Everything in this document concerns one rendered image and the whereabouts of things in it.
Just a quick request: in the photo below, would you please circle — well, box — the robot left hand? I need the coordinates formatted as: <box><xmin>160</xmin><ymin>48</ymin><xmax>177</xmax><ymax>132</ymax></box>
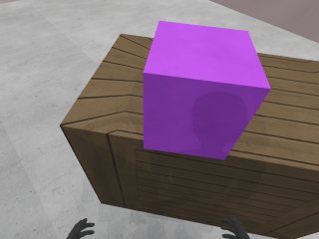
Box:
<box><xmin>66</xmin><ymin>218</ymin><xmax>95</xmax><ymax>239</ymax></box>

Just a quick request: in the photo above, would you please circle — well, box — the pedestal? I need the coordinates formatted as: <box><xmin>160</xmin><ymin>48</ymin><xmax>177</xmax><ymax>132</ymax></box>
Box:
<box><xmin>60</xmin><ymin>33</ymin><xmax>319</xmax><ymax>239</ymax></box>

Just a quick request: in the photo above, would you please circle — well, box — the carton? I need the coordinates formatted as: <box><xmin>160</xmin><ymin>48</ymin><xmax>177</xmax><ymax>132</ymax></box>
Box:
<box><xmin>143</xmin><ymin>21</ymin><xmax>271</xmax><ymax>160</ymax></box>

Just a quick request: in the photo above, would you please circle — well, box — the robot right hand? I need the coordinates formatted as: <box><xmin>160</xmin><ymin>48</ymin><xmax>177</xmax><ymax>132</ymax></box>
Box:
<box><xmin>220</xmin><ymin>214</ymin><xmax>250</xmax><ymax>239</ymax></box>

